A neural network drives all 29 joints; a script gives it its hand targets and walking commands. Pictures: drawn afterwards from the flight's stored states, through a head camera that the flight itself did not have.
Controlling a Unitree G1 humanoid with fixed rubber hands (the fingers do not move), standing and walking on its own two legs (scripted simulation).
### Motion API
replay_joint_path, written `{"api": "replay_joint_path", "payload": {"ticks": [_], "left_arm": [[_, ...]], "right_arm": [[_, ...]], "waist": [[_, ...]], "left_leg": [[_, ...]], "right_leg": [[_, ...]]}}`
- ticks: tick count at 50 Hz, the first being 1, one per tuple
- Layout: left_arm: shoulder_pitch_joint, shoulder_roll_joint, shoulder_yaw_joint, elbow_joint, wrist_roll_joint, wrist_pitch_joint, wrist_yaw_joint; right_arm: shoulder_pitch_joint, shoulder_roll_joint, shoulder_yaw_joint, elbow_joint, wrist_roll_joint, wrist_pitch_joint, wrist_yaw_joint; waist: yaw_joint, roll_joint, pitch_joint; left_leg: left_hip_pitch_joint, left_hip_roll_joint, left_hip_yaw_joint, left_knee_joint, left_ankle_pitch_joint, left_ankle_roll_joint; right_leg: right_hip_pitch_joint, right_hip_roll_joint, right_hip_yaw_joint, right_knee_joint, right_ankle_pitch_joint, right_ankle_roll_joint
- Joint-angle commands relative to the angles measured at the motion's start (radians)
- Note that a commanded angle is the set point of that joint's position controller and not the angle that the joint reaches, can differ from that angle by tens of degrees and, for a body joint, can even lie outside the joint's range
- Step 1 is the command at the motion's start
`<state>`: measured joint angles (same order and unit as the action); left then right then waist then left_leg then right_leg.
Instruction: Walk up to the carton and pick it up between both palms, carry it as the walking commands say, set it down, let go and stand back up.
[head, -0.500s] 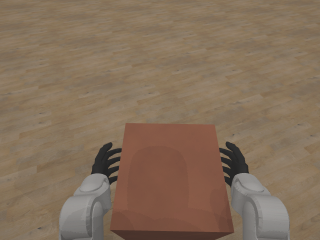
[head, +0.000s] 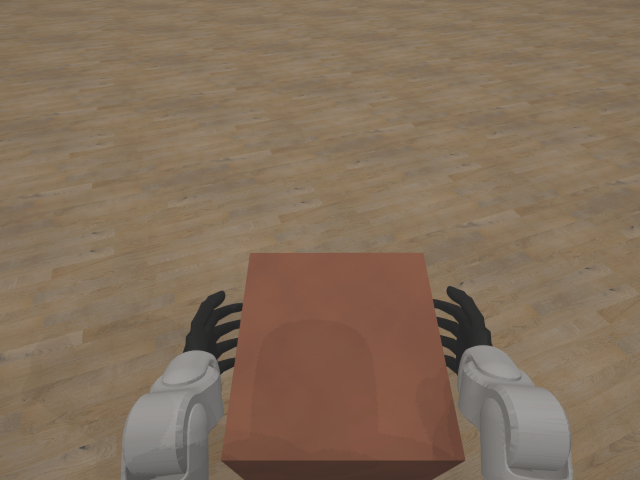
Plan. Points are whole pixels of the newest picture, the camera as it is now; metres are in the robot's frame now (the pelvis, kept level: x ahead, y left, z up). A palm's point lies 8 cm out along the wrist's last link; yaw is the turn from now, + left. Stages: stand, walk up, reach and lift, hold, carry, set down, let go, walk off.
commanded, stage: carry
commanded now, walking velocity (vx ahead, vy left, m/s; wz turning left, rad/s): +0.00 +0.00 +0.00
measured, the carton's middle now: (335, 380) +0.25 +0.00 +0.02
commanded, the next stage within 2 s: hold in 1.48 s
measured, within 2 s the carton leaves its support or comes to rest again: neither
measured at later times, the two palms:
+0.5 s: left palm (217, 352) +0.25 +0.14 +0.07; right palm (467, 351) +0.26 -0.15 +0.07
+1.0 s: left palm (218, 326) +0.29 +0.14 +0.07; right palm (454, 325) +0.29 -0.15 +0.07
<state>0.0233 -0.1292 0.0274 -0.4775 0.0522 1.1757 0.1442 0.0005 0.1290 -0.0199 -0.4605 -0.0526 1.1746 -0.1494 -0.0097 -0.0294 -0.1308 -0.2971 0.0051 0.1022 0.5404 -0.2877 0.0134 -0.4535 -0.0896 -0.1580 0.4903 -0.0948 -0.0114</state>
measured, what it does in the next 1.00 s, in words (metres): stands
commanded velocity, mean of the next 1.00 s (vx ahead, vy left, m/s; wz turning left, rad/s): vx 0.00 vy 0.00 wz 0.00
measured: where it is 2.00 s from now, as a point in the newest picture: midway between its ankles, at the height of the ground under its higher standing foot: outside the picture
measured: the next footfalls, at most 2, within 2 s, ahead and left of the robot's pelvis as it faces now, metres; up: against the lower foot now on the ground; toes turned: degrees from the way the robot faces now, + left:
none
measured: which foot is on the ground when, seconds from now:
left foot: down 0.00-1.00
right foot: down 0.00-1.00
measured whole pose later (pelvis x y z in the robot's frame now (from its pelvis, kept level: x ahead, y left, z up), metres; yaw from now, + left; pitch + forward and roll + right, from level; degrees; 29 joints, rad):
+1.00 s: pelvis +0.03 +0.00 +0.00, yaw +0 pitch +3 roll +0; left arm -0.03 -0.13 0.05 -0.27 0.07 0.99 0.13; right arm -0.05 0.13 -0.05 -0.26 -0.07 0.98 -0.13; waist -0.01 0.00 -0.09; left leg -0.25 0.02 0.10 0.54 -0.34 0.01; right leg -0.41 -0.07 -0.14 0.50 -0.13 -0.02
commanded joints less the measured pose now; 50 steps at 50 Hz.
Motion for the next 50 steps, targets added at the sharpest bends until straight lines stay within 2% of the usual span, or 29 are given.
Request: {"api": "replay_joint_path", "payload": {"ticks": [1, 2, 4, 6, 9, 12, 15, 26, 30, 41, 50], "left_arm": [[-0.408, -0.773, -0.59, -0.131, -0.255, -0.014, -0.115], [-0.44, -0.788, -0.603, -0.15, -0.268, -0.017, -0.117], [-0.443, -0.769, -0.597, -0.115, -0.263, -0.017, -0.12], [-0.438, -0.775, -0.604, -0.113, -0.273, -0.013, -0.124], [-0.442, -0.771, -0.584, -0.079, -0.27, -0.015, -0.129], [-0.451, -0.761, -0.554, -0.042, -0.262, -0.03, -0.135], [-0.462, -0.748, -0.515, 0.015, -0.242, -0.062, -0.14], [-0.477, -0.721, -0.426, 0.133, -0.188, -0.207, -0.136], [-0.472, -0.728, -0.44, 0.124, -0.189, -0.24, -0.135], [-0.446, -0.722, -0.493, 0.064, -0.198, -0.233, -0.135], [-0.447, -0.714, -0.484, 0.071, -0.189, -0.219, -0.134]], "right_arm": [[-0.367, 0.818, 0.584, -0.068, 0.269, -0.012, 0.126], [-0.384, 0.831, 0.586, -0.083, 0.272, -0.016, 0.128], [-0.371, 0.804, 0.557, -0.05, 0.245, -0.023, 0.126], [-0.369, 0.799, 0.555, -0.06, 0.24, -0.023, 0.123], [-0.39, 0.788, 0.552, -0.05, 0.231, -0.023, 0.122], [-0.413, 0.782, 0.544, -0.035, 0.222, -0.034, 0.122], [-0.435, 0.772, 0.518, 0.014, 0.207, -0.063, 0.125], [-0.467, 0.747, 0.441, 0.142, 0.186, -0.198, 0.133], [-0.458, 0.751, 0.451, 0.136, 0.189, -0.231, 0.134], [-0.413, 0.738, 0.492, 0.074, 0.197, -0.227, 0.134], [-0.418, 0.734, 0.489, 0.08, 0.2, -0.213, 0.136]], "waist": [[0.018, 0.159, -0.082], [0.018, 0.139, -0.071], [0.019, 0.128, -0.091], [0.02, 0.135, -0.095], [0.023, 0.094, -0.064], [0.018, 0.024, -0.061], [0.014, -0.004, -0.093], [0.011, 0.004, -0.176], [0.011, 0.011, -0.191], [0.006, 0.023, -0.202], [0.006, 0.027, -0.19]], "left_leg": [[-0.129, 0.233, -0.224, -0.313, -0.235, 0.008], [-0.142, 0.221, -0.188, -0.303, -0.195, 0.001], [-0.132, 0.19, -0.146, -0.26, -0.135, 0.003], [-0.141, 0.184, -0.145, -0.252, -0.19, 0.007], [-0.168, 0.168, -0.139, -0.224, -0.241, 0.004], [-0.144, 0.13, -0.122, -0.164, -0.218, -0.002], [-0.097, 0.114, -0.117, -0.127, -0.171, -0.002], [-0.039, 0.106, -0.11, -0.104, -0.053, 0.007], [-0.022, 0.107, -0.109, -0.102, -0.02, 0.009], [0.006, 0.12, -0.101, -0.104, 0.09, 0.007], [0.015, 0.123, -0.093, -0.1, 0.151, 0.006]], "right_leg": [[0.17, -0.046, 0.073, -0.026, -0.118, 0.034], [0.19, -0.047, 0.066, -0.007, -0.093, 0.03], [0.215, -0.052, 0.069, -0.002, -0.074, 0.024], [0.216, -0.048, 0.067, -0.002, -0.095, 0.026], [0.199, -0.047, 0.083, -0.043, -0.144, 0.02], [0.164, -0.071, 0.138, -0.128, -0.241, 0.011], [0.139, -0.089, 0.173, -0.169, -0.286, 0.005], [0.197, -0.089, 0.173, -0.159, -0.177, -0.01], [0.215, -0.085, 0.167, -0.141, -0.123, -0.013], [0.259, -0.076, 0.141, -0.057, 0.082, -0.018], [0.265, -0.071, 0.13, -0.023, 0.137, -0.02]]}}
